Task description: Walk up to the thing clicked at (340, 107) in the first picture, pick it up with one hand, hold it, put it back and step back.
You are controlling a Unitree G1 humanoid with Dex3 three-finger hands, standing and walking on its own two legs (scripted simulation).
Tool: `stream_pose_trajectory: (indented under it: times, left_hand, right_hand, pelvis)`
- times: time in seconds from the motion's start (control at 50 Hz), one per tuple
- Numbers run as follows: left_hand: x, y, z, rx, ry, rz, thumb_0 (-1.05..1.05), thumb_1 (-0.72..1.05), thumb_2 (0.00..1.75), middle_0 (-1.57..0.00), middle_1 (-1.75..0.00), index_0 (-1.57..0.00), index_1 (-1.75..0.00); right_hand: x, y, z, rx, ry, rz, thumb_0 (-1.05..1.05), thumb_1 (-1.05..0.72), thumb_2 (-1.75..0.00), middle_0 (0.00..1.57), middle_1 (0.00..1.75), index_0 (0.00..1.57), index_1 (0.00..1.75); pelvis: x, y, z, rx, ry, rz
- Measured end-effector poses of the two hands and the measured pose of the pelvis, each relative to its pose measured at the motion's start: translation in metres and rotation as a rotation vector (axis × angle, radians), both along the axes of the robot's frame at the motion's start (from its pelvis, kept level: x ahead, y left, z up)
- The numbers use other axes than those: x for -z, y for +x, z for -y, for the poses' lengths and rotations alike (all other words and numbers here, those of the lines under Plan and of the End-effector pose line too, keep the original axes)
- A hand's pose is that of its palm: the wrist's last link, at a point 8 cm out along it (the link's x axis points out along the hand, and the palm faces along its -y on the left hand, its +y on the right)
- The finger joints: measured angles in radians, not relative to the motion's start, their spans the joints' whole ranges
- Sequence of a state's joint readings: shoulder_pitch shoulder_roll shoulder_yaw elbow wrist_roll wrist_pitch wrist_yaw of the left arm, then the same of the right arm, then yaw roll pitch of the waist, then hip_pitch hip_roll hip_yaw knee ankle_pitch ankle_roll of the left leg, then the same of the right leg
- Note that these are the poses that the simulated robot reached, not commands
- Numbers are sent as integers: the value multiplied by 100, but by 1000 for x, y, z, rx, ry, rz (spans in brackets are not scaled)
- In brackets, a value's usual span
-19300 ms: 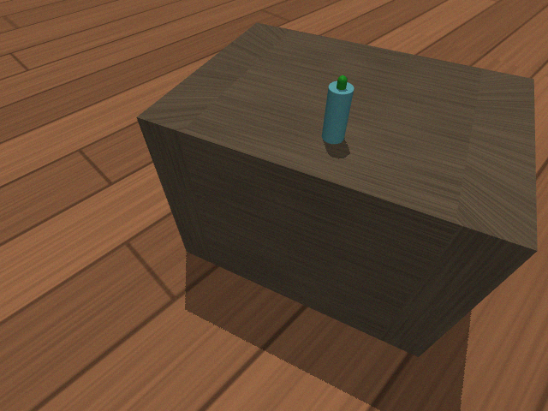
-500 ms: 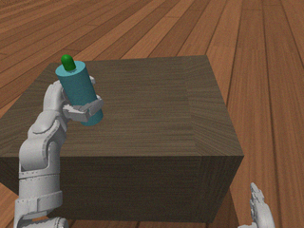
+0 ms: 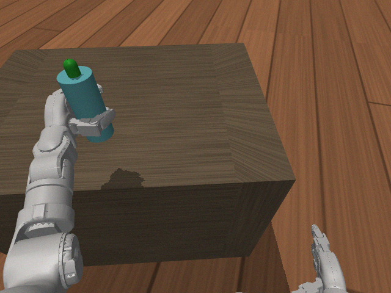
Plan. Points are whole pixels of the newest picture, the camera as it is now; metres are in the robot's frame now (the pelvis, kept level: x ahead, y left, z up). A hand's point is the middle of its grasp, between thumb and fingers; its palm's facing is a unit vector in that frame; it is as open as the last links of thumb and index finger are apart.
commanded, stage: crouch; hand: left
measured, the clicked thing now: (86, 101) +0.44 +0.19 +0.18
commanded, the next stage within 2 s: lower in 0.70 s
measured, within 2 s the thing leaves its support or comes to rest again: rests again in 1.72 s
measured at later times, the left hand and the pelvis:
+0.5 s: hand (98, 109) +0.48 +0.20 +0.12, palm faces +0.13 -0.99 +0.00, open 8.4 cm; pelvis +0.02 +0.00 -0.01, yaw -1 degrees
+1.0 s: hand (105, 113) +0.51 +0.20 +0.09, palm faces +0.12 -0.99 +0.01, open 8.4 cm; pelvis +0.01 +0.01 -0.02, yaw -1 degrees
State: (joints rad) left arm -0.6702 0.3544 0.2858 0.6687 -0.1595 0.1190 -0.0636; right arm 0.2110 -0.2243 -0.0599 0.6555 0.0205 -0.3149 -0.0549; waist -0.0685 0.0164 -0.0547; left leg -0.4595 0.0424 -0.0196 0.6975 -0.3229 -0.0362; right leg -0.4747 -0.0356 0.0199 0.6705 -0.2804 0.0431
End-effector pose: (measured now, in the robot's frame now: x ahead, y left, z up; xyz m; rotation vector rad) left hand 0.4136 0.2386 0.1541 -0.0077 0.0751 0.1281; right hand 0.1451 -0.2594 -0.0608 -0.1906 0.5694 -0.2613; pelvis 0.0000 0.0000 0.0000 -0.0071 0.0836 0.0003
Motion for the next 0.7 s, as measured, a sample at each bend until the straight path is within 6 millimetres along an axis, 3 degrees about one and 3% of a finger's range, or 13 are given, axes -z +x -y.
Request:
stream_pose_trajectory:
  times: [0.28, 0.7]
  left_hand:
    - [19, 32, -4, -2, 0, 19, 0, -24, 117, -78, -115, -81, -115]
    - [39, 52, -8, 1, 0, 19, 0, -23, 117, -77, -116, -81, -116]
  right_hand:
    - [4, 1, -6, 10, 12, -59, -1, 57, -4, 5, 5, 5, 5]
    - [-2, 11, -5, 10, -6, -79, -1, 55, -5, 6, 5, 5, 5]
  pelvis:
    - [4, 11, -2, 11, -4, -57]
    - [11, 18, -2, 11, -10, -107]
